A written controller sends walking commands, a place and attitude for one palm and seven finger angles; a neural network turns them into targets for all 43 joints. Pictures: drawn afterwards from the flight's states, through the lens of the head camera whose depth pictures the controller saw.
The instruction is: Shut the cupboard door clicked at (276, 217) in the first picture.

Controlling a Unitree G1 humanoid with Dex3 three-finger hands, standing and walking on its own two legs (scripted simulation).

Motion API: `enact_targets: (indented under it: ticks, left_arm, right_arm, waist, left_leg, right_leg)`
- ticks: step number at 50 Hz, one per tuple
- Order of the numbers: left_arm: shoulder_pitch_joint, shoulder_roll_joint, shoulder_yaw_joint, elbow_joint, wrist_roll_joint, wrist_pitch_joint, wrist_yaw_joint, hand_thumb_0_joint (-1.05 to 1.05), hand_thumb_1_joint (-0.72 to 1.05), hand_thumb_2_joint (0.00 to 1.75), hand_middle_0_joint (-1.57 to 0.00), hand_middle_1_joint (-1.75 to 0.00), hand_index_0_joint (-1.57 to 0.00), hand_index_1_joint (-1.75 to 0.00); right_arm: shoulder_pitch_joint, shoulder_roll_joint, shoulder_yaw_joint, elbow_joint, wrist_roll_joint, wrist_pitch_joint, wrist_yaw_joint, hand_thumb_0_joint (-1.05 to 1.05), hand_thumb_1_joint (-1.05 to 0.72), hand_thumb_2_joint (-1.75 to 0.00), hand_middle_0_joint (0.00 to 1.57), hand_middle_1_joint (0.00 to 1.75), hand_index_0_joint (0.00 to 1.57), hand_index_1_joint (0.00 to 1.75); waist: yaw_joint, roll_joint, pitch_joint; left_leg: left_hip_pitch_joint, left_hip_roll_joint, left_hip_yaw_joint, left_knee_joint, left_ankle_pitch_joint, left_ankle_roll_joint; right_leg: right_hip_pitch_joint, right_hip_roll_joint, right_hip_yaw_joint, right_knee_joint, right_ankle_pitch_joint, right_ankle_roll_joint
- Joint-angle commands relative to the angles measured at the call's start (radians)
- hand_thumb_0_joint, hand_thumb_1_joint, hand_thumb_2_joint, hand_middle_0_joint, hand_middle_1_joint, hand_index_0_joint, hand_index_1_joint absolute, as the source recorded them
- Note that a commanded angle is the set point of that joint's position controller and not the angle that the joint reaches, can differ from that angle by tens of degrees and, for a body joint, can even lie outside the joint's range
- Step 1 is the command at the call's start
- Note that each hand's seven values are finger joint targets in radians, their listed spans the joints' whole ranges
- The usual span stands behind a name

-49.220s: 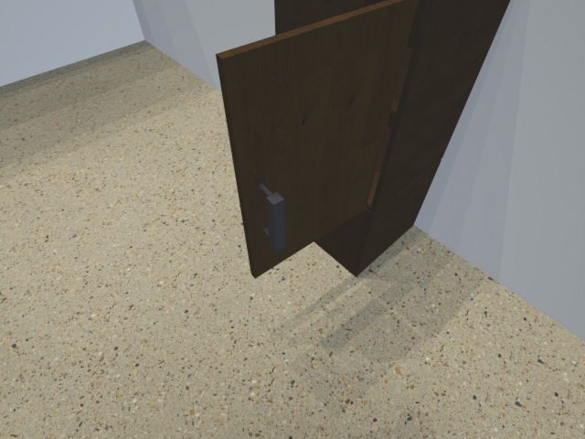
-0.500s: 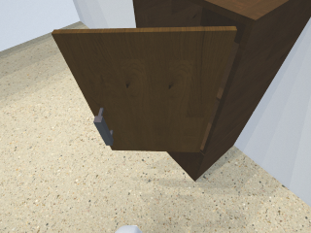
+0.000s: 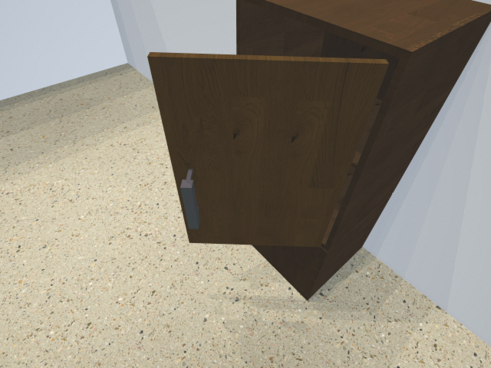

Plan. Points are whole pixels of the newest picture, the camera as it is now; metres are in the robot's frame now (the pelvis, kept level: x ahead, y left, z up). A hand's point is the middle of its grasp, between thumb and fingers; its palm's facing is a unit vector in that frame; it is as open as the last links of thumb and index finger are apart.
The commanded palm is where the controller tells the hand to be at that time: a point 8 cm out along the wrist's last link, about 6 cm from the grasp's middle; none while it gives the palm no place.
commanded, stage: come to a stop and stand still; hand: left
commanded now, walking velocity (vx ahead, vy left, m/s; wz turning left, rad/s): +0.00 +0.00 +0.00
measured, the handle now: (192, 199) +0.51 +0.17 -0.09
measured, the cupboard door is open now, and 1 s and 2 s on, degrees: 48 48 48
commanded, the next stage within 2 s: look again from close up in 0.90 s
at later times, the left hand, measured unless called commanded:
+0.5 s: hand out of the picture -0.10 +0.19 -0.17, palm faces +0.07 -0.98 -0.17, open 7.4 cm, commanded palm none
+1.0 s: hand out of the picture -0.08 +0.17 -0.17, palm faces +0.07 -0.99 -0.14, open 7.4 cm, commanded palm none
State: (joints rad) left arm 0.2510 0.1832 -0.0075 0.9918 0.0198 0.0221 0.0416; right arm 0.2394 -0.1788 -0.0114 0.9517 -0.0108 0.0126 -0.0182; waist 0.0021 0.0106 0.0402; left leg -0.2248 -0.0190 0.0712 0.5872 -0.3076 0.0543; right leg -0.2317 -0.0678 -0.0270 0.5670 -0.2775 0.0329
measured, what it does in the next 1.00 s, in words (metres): shifts its weight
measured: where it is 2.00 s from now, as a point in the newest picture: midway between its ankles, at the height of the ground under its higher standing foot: outside the picture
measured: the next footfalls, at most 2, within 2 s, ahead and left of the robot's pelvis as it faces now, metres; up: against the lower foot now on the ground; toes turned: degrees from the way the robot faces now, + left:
none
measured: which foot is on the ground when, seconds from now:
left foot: down 0.00-1.00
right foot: down 0.00-1.00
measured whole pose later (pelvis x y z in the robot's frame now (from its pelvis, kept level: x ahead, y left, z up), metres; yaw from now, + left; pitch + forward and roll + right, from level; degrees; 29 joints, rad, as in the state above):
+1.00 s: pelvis -0.06 +0.01 +0.01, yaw +3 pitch -2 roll -1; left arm 0.36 0.14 0.00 1.06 0.03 -0.01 0.02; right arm 0.30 -0.15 -0.02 1.07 -0.01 0.01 -0.01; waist 0.00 -0.01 0.01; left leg -0.30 -0.05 0.05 0.48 -0.15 0.07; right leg -0.30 -0.01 0.09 0.49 -0.23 0.02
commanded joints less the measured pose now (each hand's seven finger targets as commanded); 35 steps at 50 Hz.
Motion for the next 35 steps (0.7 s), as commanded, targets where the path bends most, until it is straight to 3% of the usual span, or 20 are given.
enact_targets:
  ticks: [1, 3, 9, 24, 28, 29, 35]
  left_arm:
    - [0.056, 0.101, 0.025, -0.062, 0.007, -0.002, -0.003, 0.00, 0.90, 0.90, -0.20, -0.30, -0.20, -0.30]
    - [0.086, 0.094, 0.025, -0.060, 0.009, 0.001, -0.006, 0.00, 0.90, 0.90, -0.20, -0.30, -0.20, -0.30]
    - [0.138, 0.085, 0.024, -0.045, 0.009, -0.007, -0.009, 0.00, 0.90, 0.90, -0.20, -0.30, -0.20, -0.30]
    - [0.213, 0.054, 0.016, 0.041, 0.009, -0.029, -0.008, 0.00, 0.90, 0.90, -0.20, -0.30, -0.20, -0.30]
    - [0.229, 0.042, 0.017, 0.056, 0.010, -0.026, -0.008, 0.00, 0.90, 0.90, -0.20, -0.30, -0.20, -0.30]
    - [0.241, 0.044, 0.019, 0.056, 0.011, -0.028, -0.008, 0.00, 0.90, 0.90, -0.20, -0.30, -0.20, -0.30]
    - [0.216, 0.039, 0.020, 0.051, 0.008, -0.037, -0.009, 0.00, 0.90, 0.90, -0.20, -0.30, -0.20, -0.30]
  right_arm:
    - [0.000, -0.143, -0.028, -0.074, -0.011, -0.021, 0.007, 0.00, -0.90, -0.90, 0.20, 0.30, 0.20, 0.30]
    - [-0.003, -0.161, -0.031, -0.075, -0.012, -0.018, 0.008, 0.00, -0.90, -0.90, 0.20, 0.30, 0.20, 0.30]
    - [0.007, -0.155, -0.034, -0.052, -0.008, -0.014, 0.008, 0.00, -0.90, -0.90, 0.20, 0.30, 0.20, 0.30]
    - [0.040, -0.129, -0.032, 0.036, 0.000, -0.017, 0.005, 0.00, -0.90, -0.90, 0.20, 0.30, 0.20, 0.30]
    - [0.038, -0.129, -0.035, 0.046, -0.001, -0.013, 0.004, 0.00, -0.90, -0.90, 0.20, 0.30, 0.20, 0.30]
    - [0.035, -0.127, -0.035, 0.046, 0.000, -0.013, 0.004, 0.00, -0.90, -0.90, 0.20, 0.30, 0.20, 0.30]
    - [0.053, -0.100, -0.032, 0.058, 0.000, -0.017, 0.002, 0.00, -0.90, -0.90, 0.20, 0.30, 0.20, 0.30]
  waist:
    - [0.013, 0.043, 0.098]
    - [0.017, 0.041, 0.086]
    - [0.019, 0.031, 0.022]
    - [0.005, 0.007, 0.051]
    - [0.007, 0.012, 0.066]
    - [0.015, 0.004, 0.060]
    - [-0.002, -0.048, 0.054]
  left_leg:
    - [-0.217, 0.139, -0.212, -0.348, -0.269, 0.007]
    - [-0.236, 0.148, -0.234, -0.379, -0.337, 0.013]
    - [-0.179, 0.147, -0.239, -0.368, -0.313, 0.021]
    - [-0.113, 0.128, -0.237, -0.359, -0.267, 0.004]
    - [-0.142, 0.126, -0.236, -0.367, -0.315, -0.003]
    - [-0.143, 0.125, -0.233, -0.356, -0.298, 0.002]
    - [-0.101, 0.094, -0.204, -0.295, -0.219, -0.009]
  right_leg:
    - [0.013, 0.014, 0.006, -0.061, -0.068, -0.054]
    - [0.011, 0.025, -0.004, -0.037, -0.075, -0.050]
    - [0.003, 0.031, 0.019, -0.056, -0.062, -0.054]
    - [-0.072, 0.030, 0.113, -0.136, -0.077, -0.063]
    - [-0.084, 0.039, 0.118, -0.128, -0.112, -0.059]
    - [-0.070, 0.038, 0.119, -0.131, -0.092, -0.059]
    - [-0.131, 0.015, 0.182, -0.192, -0.169, -0.068]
